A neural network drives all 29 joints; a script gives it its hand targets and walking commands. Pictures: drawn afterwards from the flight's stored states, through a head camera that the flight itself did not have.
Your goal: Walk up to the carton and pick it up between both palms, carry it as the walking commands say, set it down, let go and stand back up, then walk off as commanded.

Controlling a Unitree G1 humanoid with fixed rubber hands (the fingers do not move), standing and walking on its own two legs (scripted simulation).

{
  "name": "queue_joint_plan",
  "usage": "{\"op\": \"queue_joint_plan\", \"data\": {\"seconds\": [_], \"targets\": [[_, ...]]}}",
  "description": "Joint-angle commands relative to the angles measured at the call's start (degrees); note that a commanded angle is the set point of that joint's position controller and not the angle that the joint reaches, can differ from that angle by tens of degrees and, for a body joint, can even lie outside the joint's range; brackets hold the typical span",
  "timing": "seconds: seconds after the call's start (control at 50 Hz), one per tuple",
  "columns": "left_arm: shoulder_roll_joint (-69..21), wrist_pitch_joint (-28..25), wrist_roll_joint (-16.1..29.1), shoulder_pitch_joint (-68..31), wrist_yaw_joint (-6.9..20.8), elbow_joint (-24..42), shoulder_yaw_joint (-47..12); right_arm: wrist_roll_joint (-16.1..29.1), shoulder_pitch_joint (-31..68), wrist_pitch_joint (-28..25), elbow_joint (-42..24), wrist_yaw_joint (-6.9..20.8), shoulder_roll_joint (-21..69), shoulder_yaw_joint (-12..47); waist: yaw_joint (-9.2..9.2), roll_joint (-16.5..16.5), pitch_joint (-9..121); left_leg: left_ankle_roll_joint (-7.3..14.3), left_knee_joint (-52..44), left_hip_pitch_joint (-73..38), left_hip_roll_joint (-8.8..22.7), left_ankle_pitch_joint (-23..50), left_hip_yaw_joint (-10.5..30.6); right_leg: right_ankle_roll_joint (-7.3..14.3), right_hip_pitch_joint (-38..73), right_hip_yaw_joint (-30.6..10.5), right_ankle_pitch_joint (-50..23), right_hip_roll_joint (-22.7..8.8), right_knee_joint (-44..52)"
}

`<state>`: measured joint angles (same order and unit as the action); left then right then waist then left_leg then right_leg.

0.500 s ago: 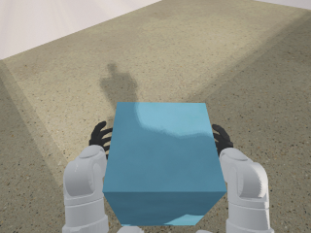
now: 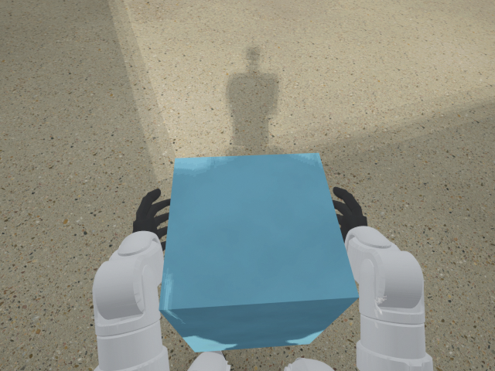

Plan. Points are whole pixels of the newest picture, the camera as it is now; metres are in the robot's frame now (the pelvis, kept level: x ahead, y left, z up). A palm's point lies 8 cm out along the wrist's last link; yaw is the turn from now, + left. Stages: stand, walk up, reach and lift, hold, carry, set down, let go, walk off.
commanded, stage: carry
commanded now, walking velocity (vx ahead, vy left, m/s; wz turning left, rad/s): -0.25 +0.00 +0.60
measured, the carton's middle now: (250, 262) +0.28 +0.03 +0.01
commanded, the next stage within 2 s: none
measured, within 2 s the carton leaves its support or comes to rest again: neither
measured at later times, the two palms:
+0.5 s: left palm out of the picture +0.05 +0.22 +0.09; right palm out of the picture +0.10 -0.07 +0.09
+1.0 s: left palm out of the picture -0.06 +0.21 +0.11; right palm out of the picture +0.00 -0.08 +0.09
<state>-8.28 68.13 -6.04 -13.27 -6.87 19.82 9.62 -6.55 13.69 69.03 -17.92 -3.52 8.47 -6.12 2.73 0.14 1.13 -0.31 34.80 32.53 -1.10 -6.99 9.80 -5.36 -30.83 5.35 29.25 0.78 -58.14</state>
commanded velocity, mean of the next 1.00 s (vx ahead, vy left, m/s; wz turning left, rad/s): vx -0.02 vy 0.00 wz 0.05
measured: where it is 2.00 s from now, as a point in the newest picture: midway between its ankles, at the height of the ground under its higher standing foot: outside the picture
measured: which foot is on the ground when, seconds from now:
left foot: down 0.00-0.14, up 0.16-0.44, down 0.46-1.00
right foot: up 0.00-0.08, down 0.10-0.50, up 0.52-0.78, down 0.80-1.00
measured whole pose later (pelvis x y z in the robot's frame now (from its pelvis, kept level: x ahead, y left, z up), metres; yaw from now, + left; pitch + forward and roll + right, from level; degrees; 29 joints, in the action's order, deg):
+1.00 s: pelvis -0.29 +0.00 +0.00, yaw +15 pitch +2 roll +0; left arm -8.1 68.9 -5.7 -12.1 -6.6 16.9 8.5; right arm -6.5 9.9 70.1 -18.0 -4.3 7.8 -5.2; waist -0.7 2.6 5.6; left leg 0.8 33.1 23.3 -1.5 -11.7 2.3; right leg 2.7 -20.1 8.3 16.2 -1.4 -34.3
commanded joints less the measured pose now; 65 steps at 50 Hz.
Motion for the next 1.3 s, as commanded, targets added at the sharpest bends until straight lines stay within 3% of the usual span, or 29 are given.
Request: {"op": "queue_joint_plan", "data": {"seconds": [0.0,0.04,0.06,0.08,0.1,0.12,0.16,0.2,0.28,0.36,0.4,0.42,0.44,0.46,0.48,0.52,0.54,0.6,0.62,0.68,0.74,0.78,0.8,0.82,0.9,1.06,1.1,1.16,1.28], "targets": [[-52.9,0.41,26.76,-26.27,15.07,8.86,-48.12,19.41,17.89,-2.16,-8.89,11.05,49.32,36.22,-3.76,21.05,29.84,2.91,-13.45,-27.78,9.81,19.3,19.57,2.07,12.33,-3.1,0.1,3.09,23.9],[-53.36,-0.1,27.68,-28.04,15.29,11.59,-49.09,19.33,19.82,-2.66,-10.78,10.87,48.79,36.99,-2.98,20.44,30.09,-3.5,-18.47,-16.05,6.37,6.13,14.9,3.01,28.85,-0.88,-6.16,-0.19,37.38],[-52.42,0.23,27.21,-27.04,15.0,11.05,-47.98,19.36,18.89,-2.06,-9.77,10.65,49.22,37.45,-2.73,14.27,29.81,-7.16,-18.39,-8.4,1.12,-1.69,9.47,5.73,35.98,-5.63,-4.93,-6.38,41.88],[-51.55,0.44,25.73,-25.1,14.89,10.18,-47.26,19.94,18.51,-1.67,-10.21,10.66,50.32,38.43,-3.83,-4.47,27.99,-5.88,-2.89,-3.61,-4.62,-12.67,0.28,9.38,32.2,-20.44,-3.73,-21.08,42.91],[-54.41,0.51,26.06,-22.83,15.32,8.07,-47.44,20.56,21.74,-1.56,-12.01,10.65,49.19,38.82,-2.79,-16.93,24.79,-6.81,20.65,2.06,-7.64,-25.69,-8.61,19.01,21.21,-25.47,-7.07,-35.0,43.69],[-54.43,0.21,24.3,-20.99,15.54,4.93,-45.94,21.89,26.33,-1.87,-14.22,10.87,50.62,40.06,-3.17,-16.98,21.19,-6.47,32.19,1.08,0.97,-21.64,-5.76,19.7,12.63,-19.77,-11.22,-34.8,42.17],[-54.86,0.97,25.02,-23.6,16.09,6.5,-45.73,21.64,24.37,-1.54,-10.96,11.02,50.49,39.22,-2.94,-0.2,15.06,-4.7,37.74,-1.89,-0.88,-15.35,-7.74,15.42,6.21,-8.8,-9.84,-24.4,43.82],[-53.2,1.11,24.21,-23.99,16.36,5.74,-44.91,22.15,24.9,-1.37,-10.15,11.13,49.81,40.07,-3.0,-1.31,16.41,-3.49,35.13,-0.58,0.48,-11.79,-7.44,12.48,11.22,-3.83,-13.78,-20.72,39.76],[-49.25,2.37,20.95,-19.11,16.75,-2.57,-39.14,23.49,26.78,0.64,-5.32,10.98,49.45,41.17,-2.48,-15.72,16.18,-3.48,22.03,-7.96,-1.46,-16.91,-15.28,10.49,10.58,-4.55,-2.68,-18.44,43.04],[-49.4,2.46,20.69,-20.43,16.58,-3.76,-39.37,23.75,24.69,1.11,-3.05,11.26,49.24,40.99,-2.4,-16.89,18.22,-1.47,0.55,-13.15,0.18,-21.27,-15.1,10.4,15.69,-5.64,-2.1,-19.19,38.47],[-49.5,2.44,19.76,-21.47,16.22,-3.64,-39.88,24.53,27.0,1.3,-3.11,12.1,49.34,40.84,-2.79,-9.89,18.73,-0.76,-13.08,-17.49,2.2,-15.45,-10.69,8.0,14.86,-2.29,-4.1,-15.89,31.35],[-49.62,2.37,19.79,-23.19,16.16,-3.55,-41.09,24.86,26.99,1.38,-0.69,12.58,49.88,40.04,-3.01,-0.63,18.52,0.76,-15.44,-20.33,6.27,-15.17,-3.07,6.41,10.41,-0.54,-5.85,-13.98,26.06],[-48.89,2.15,19.79,-26.92,15.9,-1.64,-41.73,24.45,29.11,1.3,-1.43,12.87,48.78,38.59,-3.07,11.86,16.09,4.25,-18.51,-20.51,17.15,-6.32,13.6,3.92,0.89,2.05,-2.3,-9.79,16.51],[-50.53,2.13,20.68,-27.03,16.06,-2.21,-42.07,24.77,30.61,0.9,-3.55,12.97,49.04,38.75,-3.01,15.83,15.14,6.92,-16.9,-19.18,22.52,5.06,18.9,1.86,-3.73,0.42,1.19,-7.28,8.01],[-52.27,2.01,21.51,-27.61,16.48,-1.92,-43.05,23.94,28.85,0.34,-2.38,13.29,50.07,37.52,-3.96,14.57,13.64,8.55,-15.94,-13.53,20.61,10.8,13.41,2.57,-1.55,-2.64,-1.91,-7.1,3.99],[-55.23,1.09,23.9,-28.51,16.37,-0.85,-45.85,24.58,27.8,-0.08,-4.76,13.4,50.97,37.5,-3.66,11.26,13.79,5.33,-13.04,-15.42,14.82,20.93,7.23,3.76,-2.06,-1.64,-4.76,-5.14,1.07],[-56.88,1.08,25.07,-30.04,16.02,-0.39,-47.59,23.97,26.01,-0.02,-3.66,13.5,50.93,35.83,-3.38,14.17,16.93,3.86,-12.05,-17.67,12.39,17.65,3.52,3.56,-1.02,-2.13,-6.11,-4.97,-0.43],[-55.29,1.4,26.36,-34.63,15.51,3.28,-48.82,22.08,25.13,-0.04,-2.9,13.15,50.33,34.26,-3.48,17.78,16.58,4.12,-10.8,-22.61,10.98,20.75,2.49,3.26,-3.17,-1.15,-4.81,-3.26,2.81],[-54.01,1.66,26.2,-31.62,15.6,2.65,-48.27,21.54,23.68,-0.22,-3.65,12.57,49.57,34.35,-3.58,13.41,17.78,5.97,-9.2,-22.08,11.29,25.22,2.57,3.36,-0.56,-0.67,-4.06,-2.72,6.41],[-53.04,1.28,27.28,-31.38,15.84,6.32,-47.65,21.0,21.08,-0.72,-4.04,11.6,51.57,35.71,-3.65,13.24,24.8,7.12,-5.48,-28.8,12.96,33.24,5.14,4.11,6.88,-0.55,-4.43,-0.89,21.0],[-52.9,1.16,26.49,-28.52,15.88,6.3,-46.78,20.47,21.91,-1.68,-6.57,10.82,50.44,36.14,-2.82,11.59,30.93,3.89,-0.79,-26.03,9.61,26.45,1.57,5.19,21.98,-3.33,-21.07,-6.59,33.26],[-52.97,0.78,26.96,-29.73,16.1,8.13,-46.25,21.68,25.21,-1.69,-9.19,10.36,51.53,38.24,-3.51,-2.26,32.39,2.02,-0.8,-16.16,5.73,10.18,-1.2,7.52,31.88,-9.1,-44.46,-13.67,28.24],[-54.75,0.64,26.82,-26.69,16.24,8.11,-46.02,21.96,24.96,-1.72,-11.08,10.3,52.05,39.41,-3.44,-3.95,32.18,1.9,-1.85,-15.2,3.32,2.5,-2.66,8.58,33.34,-7.5,-56.17,-14.93,26.71],[-54.4,0.47,25.89,-24.61,16.22,6.61,-45.64,22.97,25.99,-1.71,-12.26,10.22,52.13,40.36,-3.55,-6.95,30.6,1.65,-6.54,-14.92,2.59,-2.04,-5.36,10.19,32.31,-4.79,-53.69,-14.62,25.62],[-52.8,1.39,24.1,-23.25,16.43,2.94,-43.37,22.79,24.31,-0.2,-8.8,10.59,51.31,40.49,-3.01,-2.63,26.31,3.3,-6.19,-18.17,4.84,6.47,-1.78,8.73,21.48,-3.69,-22.3,-11.11,29.86],[-50.9,2.88,21.92,-23.49,16.86,-4.26,-41.83,22.37,25.23,1.65,-1.16,11.9,50.18,38.48,-3.67,-3.01,11.78,1.8,-5.7,-12.43,1.55,-15.09,-5.21,9.26,3.58,-8.51,12.28,-13.2,42.03],[-50.95,2.76,21.97,-24.48,17.11,-4.47,-41.3,22.26,26.75,1.69,-0.94,11.92,50.3,38.5,-3.72,-8.05,12.54,2.46,1.1,-16.41,0.84,-11.46,-6.97,9.62,0.44,-9.5,13.89,-15.22,44.62],[-51.37,2.46,21.96,-25.43,16.87,-4.62,-40.94,23.06,28.28,1.42,-1.97,12.11,50.26,38.99,-3.71,-7.54,14.22,2.74,-0.07,-17.11,1.07,-10.95,-6.79,9.6,1.13,-8.59,11.58,-14.54,42.71],[-51.65,2.7,22.58,-25.1,16.46,-4.29,-41.39,23.18,26.8,1.83,-0.84,11.77,50.05,37.73,-3.32,1.89,11.42,2.99,-15.5,-3.53,4.21,-26.1,0.81,7.55,9.36,-3.3,5.52,-6.73,33.42]]}}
